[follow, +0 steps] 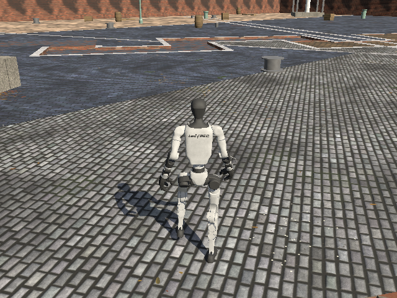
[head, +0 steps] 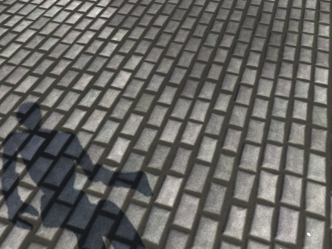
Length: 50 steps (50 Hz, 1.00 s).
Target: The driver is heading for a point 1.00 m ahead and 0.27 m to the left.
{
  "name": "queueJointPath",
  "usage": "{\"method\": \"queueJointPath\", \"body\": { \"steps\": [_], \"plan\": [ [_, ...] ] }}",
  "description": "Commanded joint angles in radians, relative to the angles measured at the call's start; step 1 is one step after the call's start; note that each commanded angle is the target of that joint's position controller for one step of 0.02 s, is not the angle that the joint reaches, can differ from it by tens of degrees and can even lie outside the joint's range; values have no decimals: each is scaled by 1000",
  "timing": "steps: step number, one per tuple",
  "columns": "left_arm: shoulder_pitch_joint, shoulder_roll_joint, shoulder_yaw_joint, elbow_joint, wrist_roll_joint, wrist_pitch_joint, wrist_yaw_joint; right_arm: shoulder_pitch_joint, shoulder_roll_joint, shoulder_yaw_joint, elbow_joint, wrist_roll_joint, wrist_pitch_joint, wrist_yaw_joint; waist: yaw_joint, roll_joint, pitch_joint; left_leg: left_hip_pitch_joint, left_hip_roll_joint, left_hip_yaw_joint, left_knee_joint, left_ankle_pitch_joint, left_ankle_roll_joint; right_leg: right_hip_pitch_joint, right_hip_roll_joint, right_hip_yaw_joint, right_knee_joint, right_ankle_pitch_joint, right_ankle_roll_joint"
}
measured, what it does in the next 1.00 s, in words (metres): walks ahead, turning left: left foot, then right foot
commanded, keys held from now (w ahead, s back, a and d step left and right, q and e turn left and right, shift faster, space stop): w+q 0.44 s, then w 0.56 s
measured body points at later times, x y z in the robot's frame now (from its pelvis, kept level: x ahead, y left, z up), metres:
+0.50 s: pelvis +0.27 +0.08 +0.00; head +0.30 +0.10 +0.45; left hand +0.43 +0.37 -0.08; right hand +0.41 -0.18 -0.11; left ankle +0.21 +0.14 -0.74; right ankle +0.49 -0.05 -0.69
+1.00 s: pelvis +0.54 +0.13 +0.00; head +0.57 +0.14 +0.45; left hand +0.45 +0.39 -0.12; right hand +0.83 -0.01 -0.08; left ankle +0.63 +0.34 -0.70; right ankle +0.52 +0.01 -0.74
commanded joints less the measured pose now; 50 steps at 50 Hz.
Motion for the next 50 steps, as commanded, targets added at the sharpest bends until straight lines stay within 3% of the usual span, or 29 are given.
{"method": "queueJointPath", "body": {
  "steps": [1,3,5,7,8,9,10,11,12,13,14,15,17,20,22,25,28,30,31,32,33,34,35,37,38,40,42,46,50],
  "plan": [
    [-34,167,42,-55,-15,-6,9,-115,-20,5,-98,0,-8,21,4,-86,80,10,1,36,-101,0,25,-6,-294,61,-82,314,-146],
    [-20,181,50,-43,-26,8,9,-146,-32,1,-127,2,-5,31,5,-94,88,9,-16,66,-140,-91,52,66,-316,47,-34,387,-131],
    [-37,210,58,-44,-34,20,12,-111,-60,-14,-139,1,-3,36,-31,-130,47,115,-73,128,-156,-202,90,99,-316,17,83,692,-107],
    [-65,220,56,-50,-42,35,16,120,-136,-60,-87,7,-2,30,-163,-123,-78,443,-178,183,-244,-180,146,44,-259,-37,408,899,-60],
    [-52,189,43,-66,-22,30,21,285,-230,-99,-48,6,4,11,-225,-33,-173,760,-92,3,-260,-134,202,-202,-220,-43,715,637,-7],
    [29,37,-5,-129,13,2,8,263,-343,-113,-54,12,-3,6,-101,235,-248,1073,161,-581,-373,-286,390,-664,-9,57,1070,-274,57],
    [-65,106,0,-143,-29,-44,-8,321,-276,-90,-85,-3,-13,7,-176,139,-382,1150,221,-806,-520,-390,422,-779,17,293,1187,-326,35],
    [-150,141,9,-166,-62,-63,-17,292,-209,-73,-76,-10,-22,7,-187,94,-256,1092,196,-655,-521,-312,366,-874,-32,302,1185,-234,8],
    [-165,131,3,-163,-45,-72,-11,228,-169,-61,-89,1,-27,4,-149,19,-179,947,153,-524,-508,-222,326,-841,-80,302,1103,-148,-10],
    [-174,139,10,-153,-11,-72,-2,153,-133,-50,-107,1,-28,4,-108,-26,-118,789,113,-414,-502,-58,296,-758,-111,297,1014,-103,-10],
    [-154,145,19,-156,-1,-59,1,105,-108,-40,-127,-10,-28,1,-62,-30,-105,683,93,-373,-536,-18,293,-683,-130,304,971,-67,-7],
    [-144,144,22,-163,-4,-44,0,88,-118,-42,-138,-17,-30,-1,-41,-7,-94,611,90,-376,-558,12,308,-636,-131,307,935,-64,4],
    [-151,122,18,-172,1,-23,1,95,-124,-44,-140,-7,-36,-11,-29,-24,-59,534,62,-303,-577,81,301,-620,-128,287,832,-39,28],
    [-267,78,0,-208,11,-18,-2,140,-157,-55,-128,3,-34,-30,-62,-15,-21,473,-1,-220,-579,82,255,-600,-87,261,589,165,51],
    [-333,61,-9,-223,4,-21,-11,170,-158,-57,-121,6,-28,-35,-93,18,-16,459,-32,-200,-563,27,225,-545,-47,254,434,289,52],
    [-395,73,-10,-236,-12,-29,-29,227,-142,-52,-98,8,-26,-34,-132,47,-11,507,-4,-230,-539,-52,212,-506,-27,253,325,368,42],
    [-419,101,-2,-254,-13,-43,-43,265,-135,-50,-82,5,-21,-35,-139,55,0,617,44,-301,-470,-57,199,-516,-22,260,260,284,4],
    [-373,117,8,-251,-14,-51,-45,253,-144,-53,-86,2,-16,-36,-105,80,-5,657,51,-323,-413,41,180,-451,-6,236,221,210,-30],
    [-291,136,20,-231,-8,-55,-41,234,-134,-50,-95,2,-15,-35,-59,81,-43,655,15,-303,-333,176,160,-331,9,221,188,217,-58],
    [-156,174,35,-210,6,-59,-37,205,-103,-37,-115,-4,-19,-31,8,52,-150,584,-35,-254,-150,205,127,-114,-74,294,226,261,-115],
    [2,254,57,-187,21,-57,-32,293,-51,-19,-130,-3,-29,-33,23,-132,-310,290,-153,-150,192,-42,57,265,-277,596,242,240,-254],
    [84,242,59,-137,-5,-44,-42,353,-52,-9,-120,13,-38,-34,27,-368,-359,40,-222,-115,439,-595,13,395,-414,953,108,16,-363],
    [53,165,36,-148,-28,-36,-40,281,-131,-26,-124,21,-41,-31,46,-235,-223,-81,-163,-157,532,-567,14,318,-389,931,70,-179,-321],
    [-57,117,13,-161,-10,-16,-34,120,-125,-23,-166,-2,-43,-27,16,-94,-34,-81,-80,-84,471,-411,19,53,-306,700,23,-97,-257],
    [-88,100,4,-163,-1,-16,-34,108,-112,-25,-171,-15,-42,-26,-13,-89,-2,-35,-47,-77,404,-365,18,-39,-276,642,-5,-16,-245],
    [-106,95,0,-156,-1,-19,-36,145,-80,-20,-165,-8,-37,-23,-51,-134,-2,49,-22,-55,318,-345,9,-129,-233,552,-41,105,-239],
    [-96,122,6,-139,-9,-22,-33,118,-57,-12,-172,-12,-34,-24,-55,-130,-1,52,-12,-26,216,-303,-5,-151,-221,475,-66,221,-244],
    [-59,169,18,-107,-23,-11,-24,0,-25,9,-189,-13,-42,-17,-17,-113,2,124,-20,9,-58,-84,-16,-168,-189,352,-81,296,-214],
    [17,185,18,-69,-36,1,-26,-113,-40,7,-218,2,-47,-3,30,-119,27,161,-53,26,-215,-1,-13,-105,-208,340,-58,261,-196]
  ]
}}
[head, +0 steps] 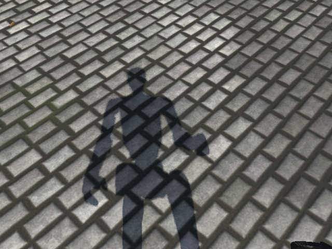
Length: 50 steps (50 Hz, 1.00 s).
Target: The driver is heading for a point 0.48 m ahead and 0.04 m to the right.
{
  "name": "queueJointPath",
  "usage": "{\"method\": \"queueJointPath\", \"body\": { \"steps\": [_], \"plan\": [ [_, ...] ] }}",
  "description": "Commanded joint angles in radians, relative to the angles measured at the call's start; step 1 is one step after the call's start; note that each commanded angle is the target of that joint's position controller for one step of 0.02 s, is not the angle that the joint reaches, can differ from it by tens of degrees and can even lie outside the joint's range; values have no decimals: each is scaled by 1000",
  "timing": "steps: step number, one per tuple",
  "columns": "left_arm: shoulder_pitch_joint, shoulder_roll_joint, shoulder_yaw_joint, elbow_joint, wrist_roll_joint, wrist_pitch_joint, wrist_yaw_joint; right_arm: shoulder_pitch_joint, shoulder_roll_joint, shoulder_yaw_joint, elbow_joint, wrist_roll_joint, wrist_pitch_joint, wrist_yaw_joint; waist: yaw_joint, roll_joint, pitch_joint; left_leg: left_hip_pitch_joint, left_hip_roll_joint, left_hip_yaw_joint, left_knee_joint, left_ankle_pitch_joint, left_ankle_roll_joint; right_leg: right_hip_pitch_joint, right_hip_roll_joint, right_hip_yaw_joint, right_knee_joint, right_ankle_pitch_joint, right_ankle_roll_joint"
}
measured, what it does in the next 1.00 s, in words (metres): walks ahead: left foot, then right foot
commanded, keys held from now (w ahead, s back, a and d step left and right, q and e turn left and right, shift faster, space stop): w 0.44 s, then w+e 0.04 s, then no key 0.52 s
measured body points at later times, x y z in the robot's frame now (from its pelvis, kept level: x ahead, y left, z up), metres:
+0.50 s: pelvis +0.26 +0.05 +0.00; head +0.29 +0.05 +0.45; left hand +0.47 +0.29 -0.09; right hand +0.28 -0.23 -0.12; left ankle +0.20 +0.14 -0.74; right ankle +0.44 -0.12 -0.69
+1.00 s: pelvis +0.41 +0.00 -0.01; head +0.42 +0.01 +0.44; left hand +0.55 +0.25 -0.14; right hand +0.51 -0.26 -0.13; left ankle +0.45 +0.15 -0.75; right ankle +0.47 -0.10 -0.74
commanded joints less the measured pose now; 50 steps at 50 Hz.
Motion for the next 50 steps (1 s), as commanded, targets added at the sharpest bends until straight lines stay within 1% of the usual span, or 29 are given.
{"method": "queueJointPath", "body": {
  "steps": [1,4,5,6,7,8,9,10,12,13,16,19,23,25,28,30,31,32,33,34,35,36,37,38,41,44,47,49,50],
  "plan": [
    [-3,179,40,-46,-10,-6,3,-115,-55,-10,-96,9,-19,12,-4,-115,15,67,-33,33,-91,42,10,-11,-261,154,-78,234,-166],
    [-2,201,46,-31,-13,10,8,-105,-80,-20,-107,8,-26,22,-33,-133,12,129,-55,47,-157,-46,49,52,-292,166,-9,309,-141],
    [-19,205,46,-31,-15,14,10,-38,-98,-31,-90,3,-27,20,-79,-131,-20,236,-79,72,-196,-46,68,48,-273,142,65,434,-123],
    [-16,183,38,-30,-13,16,12,87,-139,-53,-52,-4,-26,13,-136,-110,-100,427,-91,81,-206,-38,97,11,-226,96,217,550,-98],
    [-32,134,16,-56,9,12,15,273,-210,-75,-22,-18,-24,2,-215,-25,-243,714,71,-93,-170,10,166,-161,-172,40,502,390,-53],
    [69,40,-17,-80,12,-9,12,338,-297,-92,-2,-21,-18,3,-177,244,-354,1029,293,-535,-258,-160,325,-559,-15,8,858,-175,14],
    [27,123,1,-65,-3,-25,7,359,-208,-70,1,-6,-14,5,-212,194,-360,1028,296,-658,-336,-293,331,-691,-41,121,993,-330,10],
    [-53,167,14,-92,-19,-33,3,294,-172,-54,-4,-3,-14,4,-203,133,-222,920,262,-526,-351,-280,291,-754,-89,113,1023,-255,0],
    [-136,143,12,-107,7,-28,7,181,-123,-35,-13,-15,-13,9,-148,9,-81,667,181,-343,-407,-125,251,-690,-153,84,924,-114,2],
    [-113,135,14,-108,9,-20,6,152,-117,-31,-14,-22,-18,10,-109,55,-70,585,170,-308,-433,-55,254,-626,-175,93,887,-79,8],
    [-103,97,8,-100,10,7,9,138,-122,-36,6,-11,-35,11,-72,38,-43,484,141,-206,-498,24,261,-576,-185,82,793,-24,31],
    [-197,76,-1,-127,21,11,9,170,-148,-43,36,-7,-37,1,-91,10,-8,474,121,-121,-525,83,246,-597,-184,74,614,138,45],
    [-321,60,-11,-153,9,2,-6,223,-177,-49,72,0,-30,-7,-136,16,16,496,97,-37,-529,57,207,-542,-145,42,390,314,36],
    [-379,63,-13,-173,7,0,-15,257,-180,-49,98,1,-25,-8,-162,14,37,536,112,-24,-505,87,196,-533,-132,37,331,328,25],
    [-404,73,-8,-196,17,-10,-32,276,-181,-47,129,1,-3,-16,-155,34,21,619,126,-19,-393,290,163,-493,-94,27,257,267,-7],
    [-315,104,7,-172,27,-15,-33,242,-197,-50,132,5,7,-24,-96,52,-40,641,108,-11,-276,431,125,-353,-55,5,197,266,-37],
    [-213,135,22,-136,36,-17,-28,237,-185,-46,130,5,10,-27,-50,35,-101,623,60,13,-156,492,95,-200,-34,-16,155,362,-60],
    [-100,205,38,-116,49,-18,-18,249,-147,-30,113,-15,5,-31,-20,-39,-218,497,-1,55,46,295,43,46,-162,93,223,762,-110],
    [-48,243,36,-113,69,-7,-9,391,-54,5,118,-33,-7,-23,-55,-264,-374,165,-126,63,427,-378,-39,414,-435,415,276,1092,-306],
    [-15,170,21,-95,34,6,-12,431,-96,-1,155,-14,-9,-15,-35,-274,-501,117,-133,-71,564,-659,-58,437,-471,540,230,1013,-371],
    [-77,154,15,-106,22,16,-13,359,-165,-21,145,12,-2,-14,-29,-198,-386,58,-88,-80,612,-635,-59,333,-419,447,196,872,-327],
    [-147,129,9,-112,21,21,-9,271,-158,-20,126,14,9,-22,-42,-132,-278,23,-52,-49,576,-580,-59,215,-370,372,165,751,-279],
    [-211,100,-3,-115,24,23,-8,223,-145,-21,119,3,26,-34,-67,-89,-193,38,-23,-37,503,-532,-63,74,-338,322,120,653,-255],
    [-247,86,-8,-114,34,23,-6,211,-140,-24,116,-9,45,-42,-95,-97,-153,127,1,-39,424,-488,-62,-62,-313,283,83,612,-232],
    [-314,99,-1,-102,54,28,-3,262,-73,-9,140,-15,74,-57,-144,-165,-142,330,-17,3,192,-411,-67,-239,-258,188,19,517,-217],
    [-309,108,2,-78,42,35,5,236,-80,-10,155,-17,87,-57,-132,-161,-163,426,-26,14,46,-243,-51,-255,-251,175,-11,284,-201],
    [-319,86,-10,-57,32,49,8,195,-77,-12,160,-34,93,-51,-138,-141,-91,525,-45,35,-117,-135,-17,-342,-202,172,-32,-164,-131],
    [-274,58,-22,-28,39,52,7,165,-110,-14,138,-46,89,-55,-122,-92,-21,526,26,-44,-237,-135,23,-373,-149,162,3,-313,-49],
    [-222,69,-15,-23,36,54,9,132,-182,-32,147,-30,88,-59,-62,27,16,429,29,-45,-237,-288,47,-342,-86,101,25,-263,-19]
  ]
}}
